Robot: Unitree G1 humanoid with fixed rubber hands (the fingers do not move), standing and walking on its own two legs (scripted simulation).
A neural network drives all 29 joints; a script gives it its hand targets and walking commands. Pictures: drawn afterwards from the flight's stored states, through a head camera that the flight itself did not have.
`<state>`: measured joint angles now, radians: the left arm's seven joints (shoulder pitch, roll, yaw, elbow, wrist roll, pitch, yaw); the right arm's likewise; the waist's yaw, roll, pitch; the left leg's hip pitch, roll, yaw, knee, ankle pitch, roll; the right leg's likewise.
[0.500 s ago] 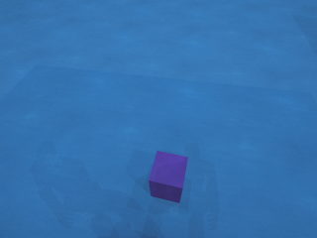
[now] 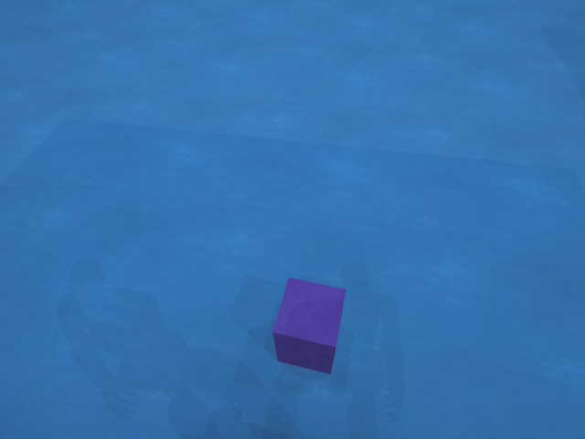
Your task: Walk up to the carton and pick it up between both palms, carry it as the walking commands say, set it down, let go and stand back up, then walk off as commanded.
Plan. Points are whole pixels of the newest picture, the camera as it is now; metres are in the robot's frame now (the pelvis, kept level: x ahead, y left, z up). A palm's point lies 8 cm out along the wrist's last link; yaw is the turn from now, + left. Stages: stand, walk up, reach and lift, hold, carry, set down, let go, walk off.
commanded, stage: walk off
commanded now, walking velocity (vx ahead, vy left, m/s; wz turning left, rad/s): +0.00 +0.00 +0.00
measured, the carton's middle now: (310, 326) +0.52 -0.02 -0.65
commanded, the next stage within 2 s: stand in 0.56 s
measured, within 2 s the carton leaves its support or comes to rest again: neither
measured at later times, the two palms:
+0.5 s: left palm out of the picture -0.02 +0.23 -0.16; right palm out of the picture -0.02 -0.22 -0.16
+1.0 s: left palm out of the picture -0.12 +0.18 -0.14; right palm out of the picture -0.10 -0.26 -0.16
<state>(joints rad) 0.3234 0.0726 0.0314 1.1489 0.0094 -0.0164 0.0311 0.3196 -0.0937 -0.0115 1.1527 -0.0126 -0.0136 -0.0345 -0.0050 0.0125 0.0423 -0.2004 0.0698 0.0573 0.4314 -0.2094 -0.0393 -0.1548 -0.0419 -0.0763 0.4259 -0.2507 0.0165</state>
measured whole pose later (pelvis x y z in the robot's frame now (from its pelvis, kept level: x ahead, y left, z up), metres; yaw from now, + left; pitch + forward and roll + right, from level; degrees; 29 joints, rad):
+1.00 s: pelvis -0.13 -0.03 -0.01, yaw +1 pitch +1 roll +0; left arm 0.30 0.10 0.04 1.03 0.03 0.01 0.03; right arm 0.22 -0.18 -0.07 1.04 -0.02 0.06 -0.01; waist 0.00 0.04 0.00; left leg -0.36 0.03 0.00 0.86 -0.37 -0.02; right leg -0.27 -0.01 -0.15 0.50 -0.26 -0.06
